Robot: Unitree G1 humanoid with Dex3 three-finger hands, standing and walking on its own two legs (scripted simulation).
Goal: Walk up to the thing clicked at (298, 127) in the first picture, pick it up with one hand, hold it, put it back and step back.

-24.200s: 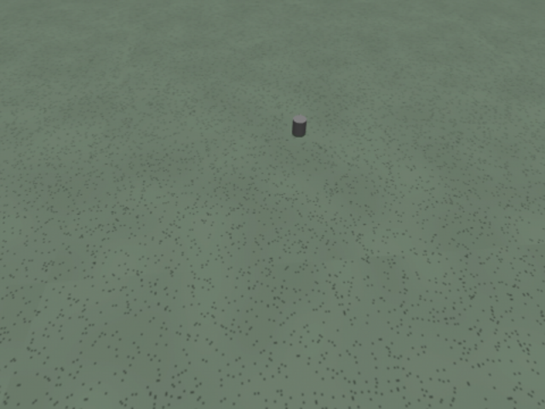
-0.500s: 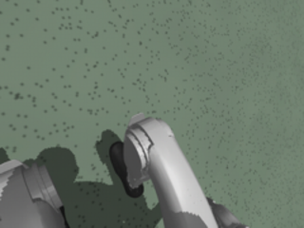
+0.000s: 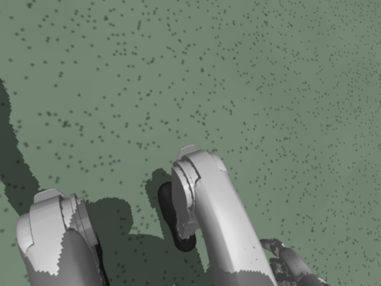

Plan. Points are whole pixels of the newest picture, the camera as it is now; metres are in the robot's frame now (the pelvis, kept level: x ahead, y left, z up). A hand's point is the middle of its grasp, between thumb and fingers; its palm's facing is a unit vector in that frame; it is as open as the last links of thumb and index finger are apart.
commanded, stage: lift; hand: left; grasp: from above
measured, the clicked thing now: out of the picture +0.57 +0.31 -0.20
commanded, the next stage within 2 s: hold in 1.78 s
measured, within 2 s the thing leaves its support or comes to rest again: neither
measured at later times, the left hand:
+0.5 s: hand out of the picture +0.51 +0.31 -0.08, palm faces -0.48 -0.12 -0.87, open 9.6 cm
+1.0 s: hand out of the picture +0.40 +0.30 +0.11, palm faces -0.47 -0.13 -0.87, open 9.5 cm
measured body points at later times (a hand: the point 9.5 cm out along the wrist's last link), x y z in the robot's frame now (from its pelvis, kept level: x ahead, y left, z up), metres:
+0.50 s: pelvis +0.00 +0.00 +0.04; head +0.25 +0.09 +0.41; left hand +0.53 +0.31 -0.03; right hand +0.05 -0.27 -0.05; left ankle +0.08 +0.12 -0.31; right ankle +0.12 -0.13 -0.31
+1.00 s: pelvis +0.01 +0.01 +0.19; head +0.17 +0.05 +0.61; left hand +0.42 +0.30 +0.16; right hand +0.14 -0.24 +0.06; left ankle +0.07 +0.12 -0.31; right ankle +0.12 -0.13 -0.31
